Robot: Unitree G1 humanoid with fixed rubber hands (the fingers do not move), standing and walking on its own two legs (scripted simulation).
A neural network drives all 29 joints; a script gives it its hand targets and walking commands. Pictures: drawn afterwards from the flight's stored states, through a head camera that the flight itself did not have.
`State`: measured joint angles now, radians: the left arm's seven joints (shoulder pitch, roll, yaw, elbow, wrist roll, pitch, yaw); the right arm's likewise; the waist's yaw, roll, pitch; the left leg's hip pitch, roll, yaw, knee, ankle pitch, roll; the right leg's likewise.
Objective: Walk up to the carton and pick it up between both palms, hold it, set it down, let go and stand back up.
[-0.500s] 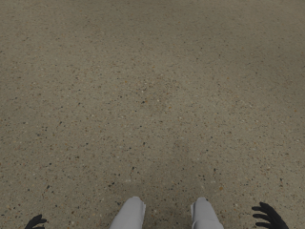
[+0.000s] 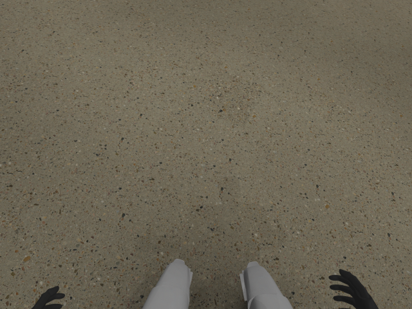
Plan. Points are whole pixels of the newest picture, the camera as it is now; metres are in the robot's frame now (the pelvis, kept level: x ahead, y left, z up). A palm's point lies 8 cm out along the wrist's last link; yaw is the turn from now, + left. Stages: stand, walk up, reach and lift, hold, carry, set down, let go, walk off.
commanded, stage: walk up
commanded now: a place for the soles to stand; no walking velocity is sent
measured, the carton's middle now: out of the picture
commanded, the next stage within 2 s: none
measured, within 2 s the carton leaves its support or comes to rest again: neither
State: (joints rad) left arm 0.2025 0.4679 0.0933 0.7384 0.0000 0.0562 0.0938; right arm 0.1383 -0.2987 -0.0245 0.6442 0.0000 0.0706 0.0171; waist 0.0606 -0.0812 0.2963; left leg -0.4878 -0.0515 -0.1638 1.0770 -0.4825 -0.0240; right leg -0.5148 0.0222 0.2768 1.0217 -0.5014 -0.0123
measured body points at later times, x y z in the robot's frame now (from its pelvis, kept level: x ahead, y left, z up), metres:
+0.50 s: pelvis -0.25 +0.06 +0.02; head -0.26 +0.10 +0.47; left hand -0.27 +0.39 -0.11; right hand -0.07 -0.23 -0.03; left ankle +0.03 +0.12 -0.64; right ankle -0.28 -0.03 -0.68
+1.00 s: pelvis -0.35 +0.07 +0.04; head -0.41 +0.11 +0.48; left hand -0.24 +0.37 -0.08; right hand -0.27 -0.25 -0.02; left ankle -0.38 +0.17 -0.67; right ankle -0.28 -0.09 -0.61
